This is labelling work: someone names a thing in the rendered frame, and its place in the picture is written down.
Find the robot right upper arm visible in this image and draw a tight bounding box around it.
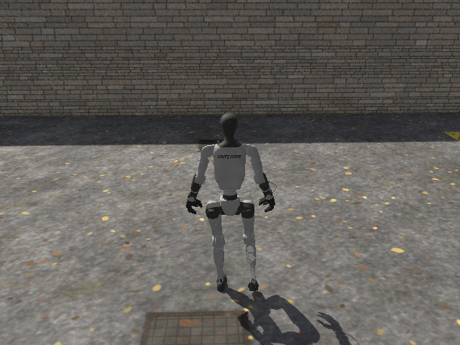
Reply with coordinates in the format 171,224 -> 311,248
244,144 -> 265,184

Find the right robot forearm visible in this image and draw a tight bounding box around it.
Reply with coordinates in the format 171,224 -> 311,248
259,173 -> 273,200

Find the robot left upper arm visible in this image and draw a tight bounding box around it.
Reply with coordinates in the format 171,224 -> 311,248
194,144 -> 214,185

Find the right robot foot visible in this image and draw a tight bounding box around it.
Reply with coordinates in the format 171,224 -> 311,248
248,279 -> 259,291

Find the right robot shin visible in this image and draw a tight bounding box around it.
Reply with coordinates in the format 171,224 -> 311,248
245,233 -> 256,282

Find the left robot forearm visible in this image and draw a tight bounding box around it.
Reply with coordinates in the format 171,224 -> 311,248
188,174 -> 201,202

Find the left robot hand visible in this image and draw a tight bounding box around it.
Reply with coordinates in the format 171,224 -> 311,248
185,199 -> 202,214

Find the right robot hand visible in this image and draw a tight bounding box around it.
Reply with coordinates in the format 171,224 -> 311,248
259,196 -> 275,212

